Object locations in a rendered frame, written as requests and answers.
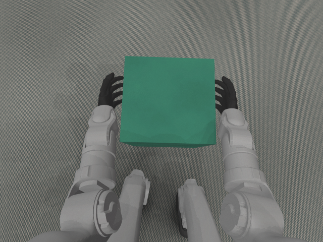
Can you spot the carton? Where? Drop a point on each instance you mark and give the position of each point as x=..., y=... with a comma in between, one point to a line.
x=168, y=102

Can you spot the left robot hand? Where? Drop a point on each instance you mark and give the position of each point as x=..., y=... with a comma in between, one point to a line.
x=106, y=96

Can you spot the left robot upper arm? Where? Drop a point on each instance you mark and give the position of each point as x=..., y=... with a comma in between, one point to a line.
x=87, y=217

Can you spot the right robot upper arm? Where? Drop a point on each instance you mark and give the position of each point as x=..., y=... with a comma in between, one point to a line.
x=249, y=217

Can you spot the right robot hand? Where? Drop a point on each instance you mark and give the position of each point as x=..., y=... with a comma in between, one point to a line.
x=228, y=93

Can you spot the right robot forearm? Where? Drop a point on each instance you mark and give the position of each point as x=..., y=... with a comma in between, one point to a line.
x=240, y=160

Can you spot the left robot thigh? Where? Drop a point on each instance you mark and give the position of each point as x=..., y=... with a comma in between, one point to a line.
x=133, y=196

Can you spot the right robot foot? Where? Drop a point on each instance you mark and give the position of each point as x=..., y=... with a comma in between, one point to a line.
x=183, y=231

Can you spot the left robot forearm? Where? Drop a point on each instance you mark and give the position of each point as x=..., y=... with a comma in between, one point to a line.
x=98, y=154

